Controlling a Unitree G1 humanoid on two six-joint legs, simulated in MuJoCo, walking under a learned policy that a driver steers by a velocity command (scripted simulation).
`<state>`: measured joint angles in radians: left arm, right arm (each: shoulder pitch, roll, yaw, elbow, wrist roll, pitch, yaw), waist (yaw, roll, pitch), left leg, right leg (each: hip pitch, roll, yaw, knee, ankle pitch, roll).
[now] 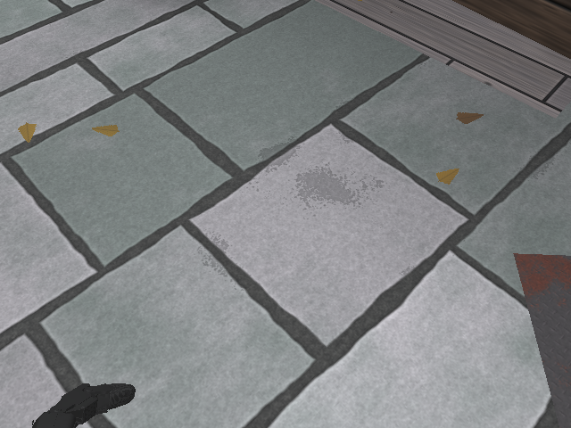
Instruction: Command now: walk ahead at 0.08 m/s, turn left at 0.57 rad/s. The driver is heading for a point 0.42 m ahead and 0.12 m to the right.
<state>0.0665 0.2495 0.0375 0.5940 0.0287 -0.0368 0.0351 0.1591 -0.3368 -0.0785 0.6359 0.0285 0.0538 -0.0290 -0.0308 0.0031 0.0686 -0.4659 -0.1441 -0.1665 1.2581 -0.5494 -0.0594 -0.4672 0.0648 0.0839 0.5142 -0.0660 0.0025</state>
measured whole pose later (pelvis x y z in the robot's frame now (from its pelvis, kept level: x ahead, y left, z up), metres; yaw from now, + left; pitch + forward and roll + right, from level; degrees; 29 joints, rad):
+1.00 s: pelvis +0.04 +0.00 +0.01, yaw +5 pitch -2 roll +0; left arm 0.19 0.22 0.04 0.89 0.01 0.00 0.04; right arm 0.23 -0.21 -0.04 0.89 0.00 0.00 -0.03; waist 0.01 -0.01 0.03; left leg -0.19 -0.03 -0.05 0.54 -0.32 0.01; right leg -0.25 -0.01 0.04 0.52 -0.25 0.02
